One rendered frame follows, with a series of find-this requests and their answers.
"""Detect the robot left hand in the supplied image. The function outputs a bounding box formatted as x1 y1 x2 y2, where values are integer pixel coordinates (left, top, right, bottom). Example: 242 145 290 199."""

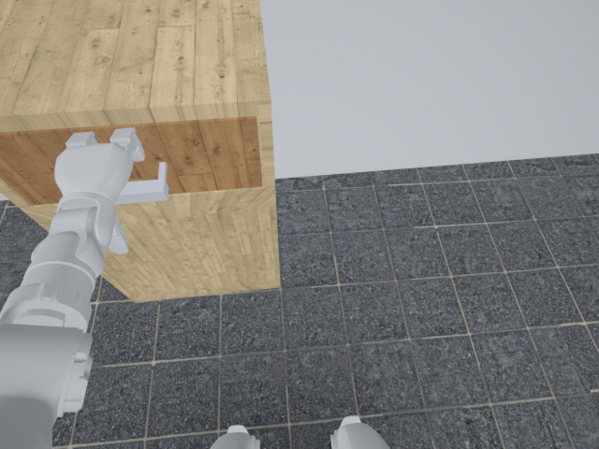
54 127 145 254

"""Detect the robot left upper arm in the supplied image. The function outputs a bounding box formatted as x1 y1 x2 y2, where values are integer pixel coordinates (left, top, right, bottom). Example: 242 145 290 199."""
0 324 93 449

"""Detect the cabinet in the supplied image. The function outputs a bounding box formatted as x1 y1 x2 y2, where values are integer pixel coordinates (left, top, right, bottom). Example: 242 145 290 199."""
0 0 281 303

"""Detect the drawer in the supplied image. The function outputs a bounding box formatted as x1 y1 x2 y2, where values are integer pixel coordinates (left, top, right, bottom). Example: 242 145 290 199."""
0 116 263 206

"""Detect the handle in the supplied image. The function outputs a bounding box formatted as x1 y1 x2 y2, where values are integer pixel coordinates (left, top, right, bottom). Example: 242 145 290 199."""
114 162 168 205

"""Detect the robot left forearm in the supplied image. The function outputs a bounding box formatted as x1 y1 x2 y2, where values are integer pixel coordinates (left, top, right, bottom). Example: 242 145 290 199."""
0 192 116 333

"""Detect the right robot shin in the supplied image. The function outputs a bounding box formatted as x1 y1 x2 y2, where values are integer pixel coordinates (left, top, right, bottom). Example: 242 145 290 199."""
338 415 361 430

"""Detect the right robot thigh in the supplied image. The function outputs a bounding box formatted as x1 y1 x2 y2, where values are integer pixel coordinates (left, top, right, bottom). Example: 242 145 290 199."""
330 423 390 449

